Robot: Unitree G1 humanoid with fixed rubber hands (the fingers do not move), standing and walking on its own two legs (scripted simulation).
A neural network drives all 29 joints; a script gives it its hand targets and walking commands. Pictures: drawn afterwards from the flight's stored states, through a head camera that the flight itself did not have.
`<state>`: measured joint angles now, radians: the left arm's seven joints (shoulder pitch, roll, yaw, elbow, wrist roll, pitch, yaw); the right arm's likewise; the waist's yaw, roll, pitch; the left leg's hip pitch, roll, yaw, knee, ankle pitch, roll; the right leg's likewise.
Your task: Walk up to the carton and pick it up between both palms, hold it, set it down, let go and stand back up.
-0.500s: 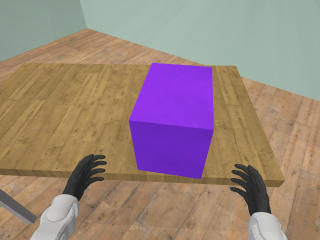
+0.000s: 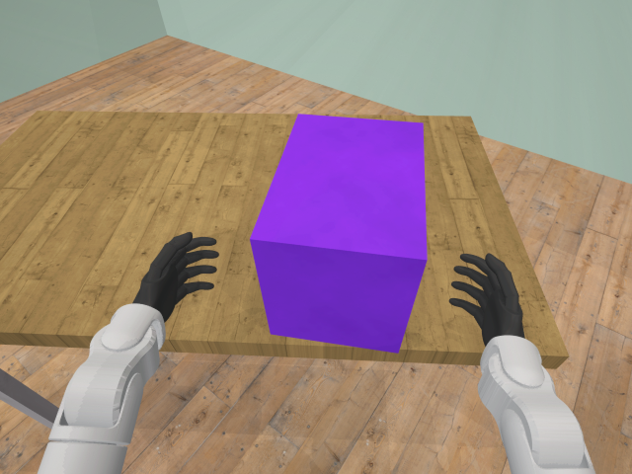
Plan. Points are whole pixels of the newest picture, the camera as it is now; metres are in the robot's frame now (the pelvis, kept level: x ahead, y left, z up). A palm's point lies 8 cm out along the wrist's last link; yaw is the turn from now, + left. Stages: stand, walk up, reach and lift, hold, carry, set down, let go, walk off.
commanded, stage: reach and lift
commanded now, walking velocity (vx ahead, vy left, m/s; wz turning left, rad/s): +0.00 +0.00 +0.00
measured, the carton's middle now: (346, 229) +0.48 -0.01 +0.03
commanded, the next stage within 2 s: none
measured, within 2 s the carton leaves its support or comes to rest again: neither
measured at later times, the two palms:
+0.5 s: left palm (164, 228) +0.37 +0.21 +0.15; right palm (480, 255) +0.35 -0.17 +0.11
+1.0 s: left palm (170, 178) +0.43 +0.21 +0.17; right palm (466, 198) +0.42 -0.16 +0.14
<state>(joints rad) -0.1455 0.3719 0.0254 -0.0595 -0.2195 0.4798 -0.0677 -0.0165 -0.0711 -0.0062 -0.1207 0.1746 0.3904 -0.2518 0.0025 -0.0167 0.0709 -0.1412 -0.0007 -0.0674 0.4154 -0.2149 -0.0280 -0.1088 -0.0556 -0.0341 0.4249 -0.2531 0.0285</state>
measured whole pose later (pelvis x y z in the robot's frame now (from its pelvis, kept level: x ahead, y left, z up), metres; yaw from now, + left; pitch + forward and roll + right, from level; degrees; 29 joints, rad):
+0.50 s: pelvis +0.00 +0.00 +0.00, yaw +0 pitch -3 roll +0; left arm -0.53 0.37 0.05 0.21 -0.22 0.55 -0.06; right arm -0.43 -0.11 -0.06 0.23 0.19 0.40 -0.27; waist 0.00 -0.02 0.09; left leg -0.15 0.00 -0.07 0.42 -0.21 -0.03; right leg -0.11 -0.06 -0.03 0.41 -0.24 0.04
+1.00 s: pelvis +0.00 +0.01 +0.00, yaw +0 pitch +1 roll +0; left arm -0.90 0.37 -0.01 0.78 -0.22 0.36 -0.01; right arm -0.83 -0.14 -0.12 0.76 0.20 0.27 -0.27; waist 0.00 -0.02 0.00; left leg -0.23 0.00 -0.07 0.42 -0.21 -0.03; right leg -0.18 -0.05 -0.03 0.39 -0.23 0.04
